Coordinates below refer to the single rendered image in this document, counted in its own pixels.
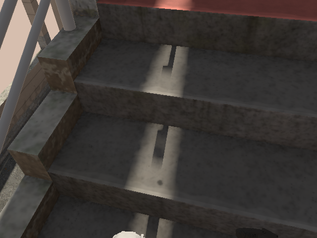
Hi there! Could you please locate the right robot hand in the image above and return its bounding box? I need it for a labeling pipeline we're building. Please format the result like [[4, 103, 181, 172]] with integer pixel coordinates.
[[236, 227, 278, 238]]

